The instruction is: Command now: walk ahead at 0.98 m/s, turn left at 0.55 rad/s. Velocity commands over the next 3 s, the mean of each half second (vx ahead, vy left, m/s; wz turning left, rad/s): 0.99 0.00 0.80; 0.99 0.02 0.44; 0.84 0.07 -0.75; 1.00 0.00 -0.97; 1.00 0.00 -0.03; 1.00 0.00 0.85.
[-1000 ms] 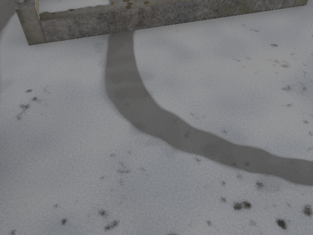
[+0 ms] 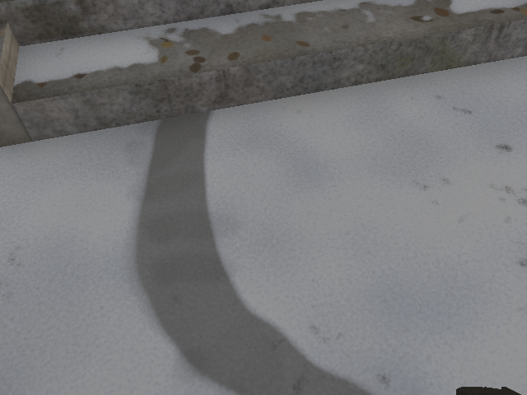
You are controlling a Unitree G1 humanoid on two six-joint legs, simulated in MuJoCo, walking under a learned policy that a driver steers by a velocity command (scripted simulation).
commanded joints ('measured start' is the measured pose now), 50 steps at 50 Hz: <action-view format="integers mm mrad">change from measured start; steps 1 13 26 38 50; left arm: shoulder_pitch -214 -505 -190 -47 -125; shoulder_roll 122 134 95 310 173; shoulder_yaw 10 34 74 106 72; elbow -235 -441 -277 -193 -235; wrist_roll -51 -34 -10 -15 -25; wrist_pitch -112 -50 -16 1 67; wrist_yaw -19 10 -11 9 23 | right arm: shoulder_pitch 362 331 156 -90 118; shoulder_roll -81 -147 -28 -85 -22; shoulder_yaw -32 -44 1 -9 -11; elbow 74 24 -148 -257 -45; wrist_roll -33 37 34 10 -39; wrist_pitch -4 2 87 59 15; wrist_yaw -15 -72 -32 24 -29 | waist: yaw -119 -48 13 -15 32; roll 26 85 -73 -62 171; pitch -174 49 8 81 101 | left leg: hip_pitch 826 55 -282 -10 210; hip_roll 337 123 296 93 270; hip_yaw -780 -500 -212 33 -36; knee -366 -363 759 165 -424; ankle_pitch -267 -193 -162 55 169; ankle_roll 214 49 -86 6 64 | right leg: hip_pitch -795 -214 -46 102 -549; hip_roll -53 -31 -286 -307 -113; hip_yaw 156 56 168 -233 8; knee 360 -611 -921 -891 97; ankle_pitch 38 527 195 1249 56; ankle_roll -61 126 -73 -57 36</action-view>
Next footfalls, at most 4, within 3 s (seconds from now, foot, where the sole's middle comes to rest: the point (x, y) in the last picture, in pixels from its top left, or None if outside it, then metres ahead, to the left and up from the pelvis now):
0.34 right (342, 349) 0.56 -0.14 -0.74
0.82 left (172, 278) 0.77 0.31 -0.74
1.26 right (160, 166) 1.19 0.40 -0.74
1.52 left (83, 186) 1.11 0.64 -0.74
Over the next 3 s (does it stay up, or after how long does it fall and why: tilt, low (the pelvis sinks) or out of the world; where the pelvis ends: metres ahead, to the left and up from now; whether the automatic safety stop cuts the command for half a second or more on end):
stays up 1.96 0.28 0.36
